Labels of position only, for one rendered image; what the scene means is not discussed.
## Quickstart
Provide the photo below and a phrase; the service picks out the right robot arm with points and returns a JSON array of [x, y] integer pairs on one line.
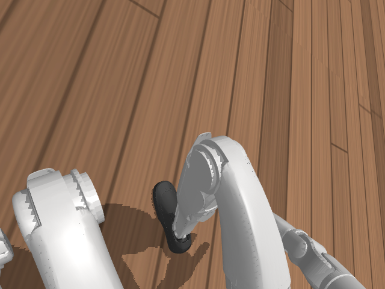
[[321, 270]]

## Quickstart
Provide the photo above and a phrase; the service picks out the right robot hand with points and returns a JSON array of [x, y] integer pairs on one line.
[[282, 225]]

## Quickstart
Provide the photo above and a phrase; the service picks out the left robot arm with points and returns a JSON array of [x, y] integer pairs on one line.
[[6, 250]]

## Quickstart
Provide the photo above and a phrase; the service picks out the right robot foot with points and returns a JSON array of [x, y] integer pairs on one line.
[[165, 202]]

